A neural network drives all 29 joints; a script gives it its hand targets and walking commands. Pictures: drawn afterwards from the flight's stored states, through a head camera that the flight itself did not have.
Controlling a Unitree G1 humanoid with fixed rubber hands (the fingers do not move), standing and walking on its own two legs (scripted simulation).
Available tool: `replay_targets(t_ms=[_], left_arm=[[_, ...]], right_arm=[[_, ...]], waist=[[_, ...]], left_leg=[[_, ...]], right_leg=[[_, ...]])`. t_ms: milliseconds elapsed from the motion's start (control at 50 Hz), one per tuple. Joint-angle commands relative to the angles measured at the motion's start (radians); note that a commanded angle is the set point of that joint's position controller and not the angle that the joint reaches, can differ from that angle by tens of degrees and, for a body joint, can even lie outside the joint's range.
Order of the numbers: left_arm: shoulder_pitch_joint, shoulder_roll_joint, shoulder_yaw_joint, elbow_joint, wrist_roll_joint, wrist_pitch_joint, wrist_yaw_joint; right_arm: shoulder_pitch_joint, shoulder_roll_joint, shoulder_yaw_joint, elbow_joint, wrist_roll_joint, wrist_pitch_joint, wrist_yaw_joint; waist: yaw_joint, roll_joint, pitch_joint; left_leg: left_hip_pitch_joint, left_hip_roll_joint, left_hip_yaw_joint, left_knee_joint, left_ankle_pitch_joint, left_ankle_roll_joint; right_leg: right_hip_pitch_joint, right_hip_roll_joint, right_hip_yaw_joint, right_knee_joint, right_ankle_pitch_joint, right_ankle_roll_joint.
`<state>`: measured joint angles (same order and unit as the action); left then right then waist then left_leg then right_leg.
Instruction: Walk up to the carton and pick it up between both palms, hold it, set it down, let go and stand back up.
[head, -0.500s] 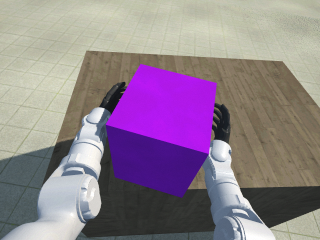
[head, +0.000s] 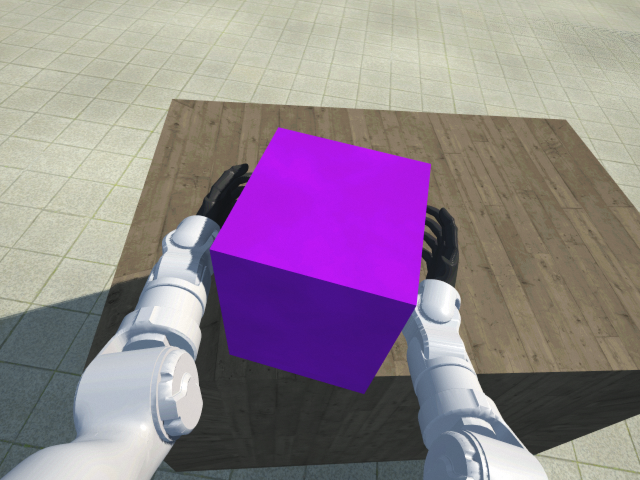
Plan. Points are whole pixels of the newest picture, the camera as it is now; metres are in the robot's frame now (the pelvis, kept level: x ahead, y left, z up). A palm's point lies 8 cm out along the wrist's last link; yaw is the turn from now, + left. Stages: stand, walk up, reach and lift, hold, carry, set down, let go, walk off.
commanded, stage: reach and lift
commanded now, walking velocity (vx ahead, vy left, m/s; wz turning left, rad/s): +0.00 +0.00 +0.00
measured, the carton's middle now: (323, 266) +0.39 -0.03 +0.04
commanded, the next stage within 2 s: none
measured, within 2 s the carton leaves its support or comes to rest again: leaves its support in 0.22 s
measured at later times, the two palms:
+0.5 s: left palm (231, 210) +0.43 +0.09 +0.11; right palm (460, 282) +0.33 -0.19 +0.08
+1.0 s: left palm (215, 208) +0.42 +0.11 +0.12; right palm (456, 260) +0.35 -0.18 +0.10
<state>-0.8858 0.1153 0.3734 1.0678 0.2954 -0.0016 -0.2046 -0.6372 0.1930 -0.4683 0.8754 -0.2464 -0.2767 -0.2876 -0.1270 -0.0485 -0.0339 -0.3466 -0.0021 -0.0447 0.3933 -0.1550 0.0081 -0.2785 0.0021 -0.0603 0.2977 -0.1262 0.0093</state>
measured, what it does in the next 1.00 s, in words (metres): stands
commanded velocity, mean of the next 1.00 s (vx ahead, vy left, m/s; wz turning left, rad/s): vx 0.00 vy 0.00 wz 0.00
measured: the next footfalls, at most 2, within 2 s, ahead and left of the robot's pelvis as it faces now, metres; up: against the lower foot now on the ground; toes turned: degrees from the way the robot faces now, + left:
none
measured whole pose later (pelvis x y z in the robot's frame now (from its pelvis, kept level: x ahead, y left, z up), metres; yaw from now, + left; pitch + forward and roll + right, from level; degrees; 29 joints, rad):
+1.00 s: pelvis +0.00 -0.01 +0.00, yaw +0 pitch +3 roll +0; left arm -0.74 0.10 0.22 0.79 0.29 0.13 -0.13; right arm -0.60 0.08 -0.18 0.85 0.00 -0.19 -0.30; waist -0.13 -0.05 -0.08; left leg -0.25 0.00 -0.04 0.31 -0.11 0.00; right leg -0.22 0.00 -0.06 0.28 -0.12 0.00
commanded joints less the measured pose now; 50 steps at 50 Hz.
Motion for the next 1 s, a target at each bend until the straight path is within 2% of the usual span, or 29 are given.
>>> replay_targets(t_ms=[0, 100, 160, 220, 300, 400, 520, 680, 760, 880, 980], left_arm=[[-0.517, -0.586, -0.212, -0.089, 0.093, -0.095, -0.034], [-0.573, -0.627, -0.264, -0.117, 0.071, -0.149, -0.014], [-0.599, -0.642, -0.281, -0.114, 0.061, -0.186, -0.005], [-0.608, -0.648, -0.285, -0.099, 0.061, -0.223, 0.000], [-0.610, -0.633, -0.268, -0.077, 0.072, -0.240, 0.007], [-0.618, -0.610, -0.260, -0.109, 0.069, -0.206, 0.017], [-0.587, -0.594, -0.259, -0.159, 0.049, -0.155, 0.017], [-0.583, -0.607, -0.315, -0.292, -0.009, -0.098, 0.008], [-0.543, -0.637, -0.370, -0.355, -0.045, -0.054, 0.010], [-0.522, -0.679, -0.459, -0.475, -0.116, 0.045, 0.017], [-0.514, -0.691, -0.477, -0.549, -0.139, 0.138, 0.022]], right_arm=[[-0.487, 0.592, 0.331, 0.048, -0.139, -0.083, 0.124], [-0.534, 0.600, 0.353, 0.043, -0.140, -0.149, 0.123], [-0.568, 0.595, 0.364, 0.048, -0.134, -0.188, 0.128], [-0.585, 0.578, 0.368, 0.078, -0.127, -0.221, 0.138], [-0.597, 0.535, 0.380, 0.113, -0.108, -0.227, 0.152], [-0.631, 0.489, 0.419, 0.071, -0.068, -0.184, 0.155], [-0.645, 0.503, 0.497, 0.001, -0.021, -0.126, 0.158], [-0.649, 0.551, 0.644, -0.137, 0.068, -0.075, 0.142], [-0.643, 0.546, 0.717, -0.199, 0.135, -0.043, 0.134], [-0.706, 0.519, 0.800, -0.350, 0.244, 0.042, 0.135], [-0.728, 0.489, 0.826, -0.443, 0.303, 0.140, 0.149]], waist=[[-0.008, 0.110, -0.571], [0.000, 0.126, -0.671], [0.015, 0.129, -0.692], [0.035, 0.132, -0.665], [0.073, 0.118, -0.578], [0.097, 0.085, -0.543], [0.122, 0.043, -0.545], [0.112, 0.018, -0.670], [0.101, 0.029, -0.699], [0.095, 0.030, -0.663], [0.100, 0.016, -0.576]], left_leg=[[0.311, 0.001, 0.130, -0.036, 0.239, -0.026], [0.360, 0.009, 0.127, -0.009, 0.340, -0.049], [0.367, 0.012, 0.129, -0.010, 0.364, -0.057], [0.360, 0.015, 0.133, -0.027, 0.341, -0.056], [0.335, 0.017, 0.148, -0.070, 0.247, -0.041], [0.315, 0.013, 0.146, -0.112, 0.144, -0.015], [0.285, 0.005, 0.139, -0.139, 0.108, 0.010], [0.266, -0.018, 0.127, -0.124, 0.212, 0.012], [0.302, -0.025, 0.113, -0.107, 0.270, 0.006], [0.360, -0.031, 0.095, -0.095, 0.284, 0.008], [0.368, -0.031, 0.090, -0.108, 0.232, 0.024]], right_leg=[[0.259, 0.030, -0.037, -0.003, 0.350, 0.014], [0.253, 0.039, -0.047, 0.000, 0.401, 0.010], [0.259, 0.040, -0.050, 0.000, 0.414, 0.009], [0.259, 0.040, -0.053, -0.004, 0.386, 0.008], [0.262, 0.038, -0.050, -0.013, 0.295, 0.009], [0.280, 0.027, -0.032, -0.022, 0.215, 0.017], [0.363, 0.006, 0.011, -0.010, 0.218, 0.039], [0.493, -0.008, 0.044, 0.028, 0.498, 0.065], [0.492, 0.001, 0.039, 0.027, 0.554, 0.066], [0.433, 0.011, 0.029, 0.004, 0.460, 0.061], [0.382, 0.010, 0.023, -0.017, 0.326, 0.052]])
